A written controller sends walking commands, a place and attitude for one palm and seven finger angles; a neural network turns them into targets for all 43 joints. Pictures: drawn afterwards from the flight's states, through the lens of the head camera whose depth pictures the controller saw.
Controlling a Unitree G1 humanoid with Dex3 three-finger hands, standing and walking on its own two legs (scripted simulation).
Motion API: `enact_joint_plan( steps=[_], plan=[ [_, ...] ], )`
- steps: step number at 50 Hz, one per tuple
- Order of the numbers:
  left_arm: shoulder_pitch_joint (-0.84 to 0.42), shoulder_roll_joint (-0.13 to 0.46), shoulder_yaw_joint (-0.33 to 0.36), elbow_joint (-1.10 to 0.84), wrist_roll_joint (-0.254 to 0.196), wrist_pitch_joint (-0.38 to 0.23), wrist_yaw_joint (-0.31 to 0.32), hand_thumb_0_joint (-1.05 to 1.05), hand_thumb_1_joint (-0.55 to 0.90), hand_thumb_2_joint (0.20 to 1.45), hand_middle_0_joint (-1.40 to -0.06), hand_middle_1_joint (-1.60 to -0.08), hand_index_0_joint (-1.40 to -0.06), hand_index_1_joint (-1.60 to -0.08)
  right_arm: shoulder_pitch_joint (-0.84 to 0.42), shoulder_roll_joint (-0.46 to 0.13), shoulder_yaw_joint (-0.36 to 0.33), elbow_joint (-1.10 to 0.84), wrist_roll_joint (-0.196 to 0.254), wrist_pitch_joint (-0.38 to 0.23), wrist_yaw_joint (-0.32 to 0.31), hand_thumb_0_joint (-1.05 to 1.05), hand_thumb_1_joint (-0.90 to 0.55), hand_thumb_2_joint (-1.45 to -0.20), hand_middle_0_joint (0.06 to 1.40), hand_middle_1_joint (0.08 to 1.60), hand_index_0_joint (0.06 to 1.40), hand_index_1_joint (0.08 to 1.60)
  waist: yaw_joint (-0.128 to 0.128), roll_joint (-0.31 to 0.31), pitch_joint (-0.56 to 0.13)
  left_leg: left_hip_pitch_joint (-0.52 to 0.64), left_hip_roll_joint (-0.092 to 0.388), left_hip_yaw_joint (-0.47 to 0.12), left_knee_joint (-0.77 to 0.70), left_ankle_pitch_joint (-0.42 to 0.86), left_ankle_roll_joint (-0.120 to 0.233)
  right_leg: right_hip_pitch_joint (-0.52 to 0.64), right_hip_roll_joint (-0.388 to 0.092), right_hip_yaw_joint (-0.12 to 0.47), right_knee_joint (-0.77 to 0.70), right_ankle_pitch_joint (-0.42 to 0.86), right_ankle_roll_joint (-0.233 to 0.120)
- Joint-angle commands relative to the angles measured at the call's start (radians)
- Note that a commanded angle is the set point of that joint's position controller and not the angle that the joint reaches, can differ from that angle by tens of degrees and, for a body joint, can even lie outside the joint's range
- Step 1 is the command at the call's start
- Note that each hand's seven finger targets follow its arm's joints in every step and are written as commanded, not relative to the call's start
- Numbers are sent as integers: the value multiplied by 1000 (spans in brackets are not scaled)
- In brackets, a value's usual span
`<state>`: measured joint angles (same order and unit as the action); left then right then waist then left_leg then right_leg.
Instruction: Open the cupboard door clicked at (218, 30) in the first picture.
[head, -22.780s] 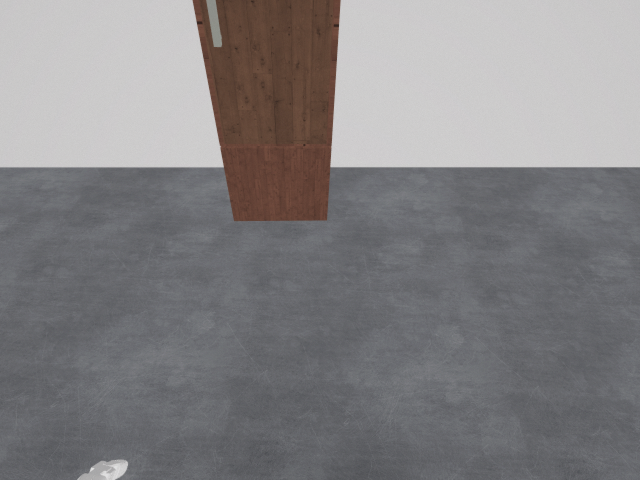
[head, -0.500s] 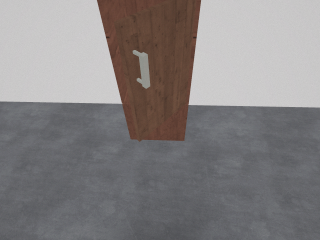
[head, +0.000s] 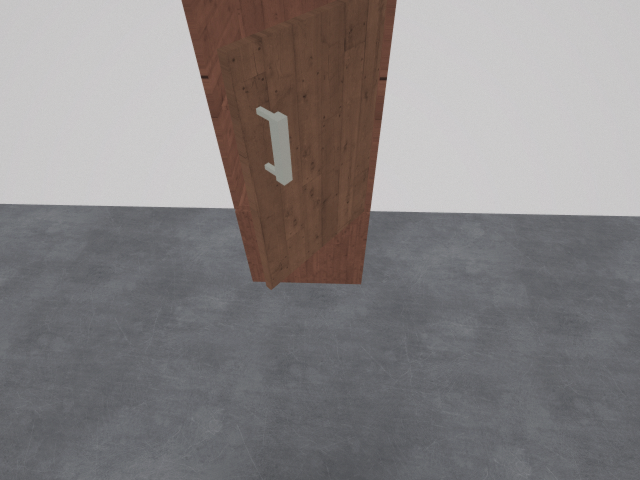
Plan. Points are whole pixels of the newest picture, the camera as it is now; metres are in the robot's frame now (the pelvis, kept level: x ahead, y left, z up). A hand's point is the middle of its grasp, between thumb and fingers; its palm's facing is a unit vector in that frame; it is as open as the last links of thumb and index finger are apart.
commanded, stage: look to check the result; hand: left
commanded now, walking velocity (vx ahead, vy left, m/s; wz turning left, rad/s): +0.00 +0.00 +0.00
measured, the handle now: (273, 146) +0.61 +0.11 +0.07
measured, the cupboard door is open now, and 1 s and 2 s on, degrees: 49 49 49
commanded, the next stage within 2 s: walk to a spot facing it in 0.54 s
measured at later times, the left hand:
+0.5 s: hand out of the picture +0.09 +0.22 -0.16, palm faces +0.00 -0.95 -0.31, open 7.4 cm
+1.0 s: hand out of the picture +0.10 +0.19 -0.18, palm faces -0.12 -0.96 -0.25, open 7.4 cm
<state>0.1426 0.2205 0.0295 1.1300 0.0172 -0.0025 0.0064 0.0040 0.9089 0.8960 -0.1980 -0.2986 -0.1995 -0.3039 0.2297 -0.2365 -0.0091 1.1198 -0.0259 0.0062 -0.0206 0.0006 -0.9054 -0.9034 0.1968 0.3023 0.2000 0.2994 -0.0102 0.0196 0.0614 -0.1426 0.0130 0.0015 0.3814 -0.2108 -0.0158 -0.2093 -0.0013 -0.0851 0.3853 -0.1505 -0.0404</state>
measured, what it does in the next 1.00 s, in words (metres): stands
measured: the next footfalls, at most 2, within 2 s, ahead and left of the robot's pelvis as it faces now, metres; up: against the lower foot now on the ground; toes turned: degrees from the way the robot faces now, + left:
left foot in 1.56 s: +0.12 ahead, +0.10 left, +0.00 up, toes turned -29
right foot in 1.84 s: +0.00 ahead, -0.18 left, +0.00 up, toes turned -38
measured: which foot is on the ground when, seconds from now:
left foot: down 0.00-1.00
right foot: down 0.00-1.00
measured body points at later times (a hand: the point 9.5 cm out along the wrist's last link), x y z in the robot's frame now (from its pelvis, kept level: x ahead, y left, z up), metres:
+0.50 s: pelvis +0.03 -0.01 +0.00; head +0.05 -0.03 +0.45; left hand +0.09 +0.26 -0.14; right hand +0.07 -0.27 -0.16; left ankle +0.00 +0.13 -0.74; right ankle +0.04 -0.09 -0.74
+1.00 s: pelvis +0.02 -0.01 -0.01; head +0.06 -0.02 +0.44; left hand +0.11 +0.24 -0.16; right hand +0.02 -0.25 -0.17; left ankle +0.00 +0.13 -0.74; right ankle +0.03 -0.09 -0.74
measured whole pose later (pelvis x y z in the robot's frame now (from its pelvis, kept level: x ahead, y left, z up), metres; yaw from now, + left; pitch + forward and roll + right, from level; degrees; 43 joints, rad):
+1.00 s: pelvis +0.02 -0.01 -0.01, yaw -8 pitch +0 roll +1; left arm 0.16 0.22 0.06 1.05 0.02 0.07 -0.01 0.00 0.91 0.90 -0.20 -0.30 -0.20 -0.30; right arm 0.21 -0.20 -0.03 1.03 -0.03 0.03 -0.04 0.00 -0.90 -0.90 0.20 0.30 0.20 0.30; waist 0.00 -0.01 0.09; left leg -0.15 0.06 0.14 0.49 -0.32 -0.03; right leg -0.33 0.05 0.02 0.60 -0.27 -0.04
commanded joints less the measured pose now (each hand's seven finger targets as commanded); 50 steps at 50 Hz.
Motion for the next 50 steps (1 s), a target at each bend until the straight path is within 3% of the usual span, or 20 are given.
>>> enact_joint_plan(
  steps=[1,14,24,33,34,37,40,43,45,47,48,49,50],
  plan=[
    [9,178,30,-36,-5,-24,17,0,900,900,-200,-300,-200,-300,17,-132,-26,-38,6,-17,-5,0,-900,-900,200,300,200,300,10,5,-38,-53,90,-70,-87,68,43,72,-121,130,-95,-28,-21],
    [-11,200,25,-29,-7,-30,19,0,900,900,-200,-300,-200,-300,-19,-158,-25,-35,7,-15,-6,0,-900,-900,200,300,200,300,3,-21,-69,1,98,-59,-93,129,37,106,-126,125,-92,111,-17],
    [-19,215,26,-29,-7,-33,20,0,900,900,-200,-300,-200,-300,-40,-170,-24,-34,5,-15,-5,0,-900,-900,200,300,200,300,4,-29,-75,19,98,-54,-100,137,34,123,-126,132,-104,141,-16],
    [-29,225,27,-35,-8,-36,20,0,900,900,-200,-300,-200,-300,-47,-178,-24,-32,6,-16,-6,0,-900,-900,200,300,200,300,3,-6,-85,31,101,-47,-103,155,30,143,-130,136,-106,190,-15],
    [-30,223,27,-38,-8,-35,19,0,900,900,-200,-300,-200,-300,-49,-182,-25,-34,4,-16,-8,0,-900,-900,200,300,200,300,2,0,-83,41,105,-42,-97,164,29,130,-126,144,-98,212,-19],
    [6,147,21,-39,-7,-7,24,0,900,900,-200,-300,-200,-300,14,-89,-13,-26,4,1,-16,0,-900,-900,200,300,200,300,-5,-2,-74,35,112,8,-44,155,13,96,-125,160,-52,276,-12],
    [15,168,40,-65,-3,10,20,0,900,900,-200,-300,-200,-300,30,-109,-31,-52,6,12,-25,0,-900,-900,200,300,200,300,-6,-37,-70,16,114,43,10,107,11,66,-125,202,-15,311,-26],
    [7,177,53,-101,1,27,13,0,900,900,-200,-300,-200,-300,36,-114,-46,-85,7,22,-28,0,-900,-900,200,300,200,300,-12,-56,-50,4,121,59,44,31,19,-7,-117,234,3,242,-35],
    [-1,167,58,-126,2,34,7,0,900,900,-200,-300,-200,-300,39,-123,-55,-106,4,22,-30,0,-900,-900,200,300,200,300,-16,-20,-34,5,149,36,27,-1,35,-73,-86,235,44,180,-29],
    [-12,141,60,-156,3,40,-2,0,900,900,-200,-300,-200,-300,45,-150,-65,-122,-2,18,-32,0,-900,-900,200,300,200,300,-17,71,-19,13,233,-41,-44,-13,75,-152,-17,177,169,85,-5],
    [-9,121,62,-171,3,44,-7,0,900,900,-200,-300,-200,-300,40,-169,-72,-130,-7,14,-35,0,-900,-900,200,300,200,300,-11,154,-22,8,311,-101,-95,27,119,-179,15,125,305,-29,7],
    [-17,112,66,-184,4,50,-12,0,900,900,-200,-300,-200,-300,30,-174,-76,-139,-9,8,-37,0,-900,-900,200,300,200,300,-7,192,-15,1,384,-136,-126,140,172,-217,26,92,481,-262,21],
    [-19,107,72,-197,3,55,-14,0,900,900,-200,-300,-200,-300,25,-170,-73,-147,-13,4,-38,0,-900,-900,200,300,200,300,0,198,-11,5,408,-136,-121,243,205,-251,12,110,589,-356,26]
  ],
)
